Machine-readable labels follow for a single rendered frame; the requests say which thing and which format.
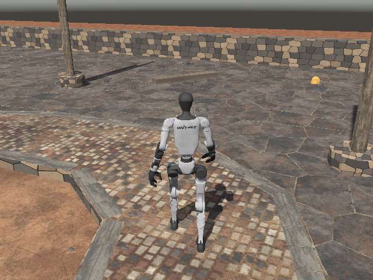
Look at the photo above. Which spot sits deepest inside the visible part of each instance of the right robot hand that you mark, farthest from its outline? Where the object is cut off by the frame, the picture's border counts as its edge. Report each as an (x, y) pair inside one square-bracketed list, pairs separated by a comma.
[(209, 160)]

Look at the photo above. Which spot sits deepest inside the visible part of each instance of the left robot forearm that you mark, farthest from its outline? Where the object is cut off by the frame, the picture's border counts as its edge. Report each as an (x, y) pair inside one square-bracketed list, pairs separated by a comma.
[(157, 159)]

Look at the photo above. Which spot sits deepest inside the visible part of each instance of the left robot hand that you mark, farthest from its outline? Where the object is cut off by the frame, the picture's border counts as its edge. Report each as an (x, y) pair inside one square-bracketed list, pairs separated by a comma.
[(151, 177)]

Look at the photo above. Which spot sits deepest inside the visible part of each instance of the right robot thigh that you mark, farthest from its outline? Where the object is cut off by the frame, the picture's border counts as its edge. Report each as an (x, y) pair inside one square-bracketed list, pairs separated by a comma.
[(200, 181)]

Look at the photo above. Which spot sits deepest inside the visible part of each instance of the humanoid robot head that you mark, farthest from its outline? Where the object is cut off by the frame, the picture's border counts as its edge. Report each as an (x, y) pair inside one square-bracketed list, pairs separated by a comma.
[(185, 101)]

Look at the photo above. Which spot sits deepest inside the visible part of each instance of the robot right upper arm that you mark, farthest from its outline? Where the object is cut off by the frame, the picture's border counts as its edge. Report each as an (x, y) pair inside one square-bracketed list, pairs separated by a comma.
[(206, 131)]

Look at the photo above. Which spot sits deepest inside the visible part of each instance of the robot left upper arm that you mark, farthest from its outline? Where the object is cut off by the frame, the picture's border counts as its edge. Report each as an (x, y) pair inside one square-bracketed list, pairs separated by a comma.
[(168, 123)]

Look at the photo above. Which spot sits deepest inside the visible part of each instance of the right robot forearm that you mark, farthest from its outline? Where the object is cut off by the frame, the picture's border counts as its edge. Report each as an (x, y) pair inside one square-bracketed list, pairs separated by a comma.
[(211, 150)]

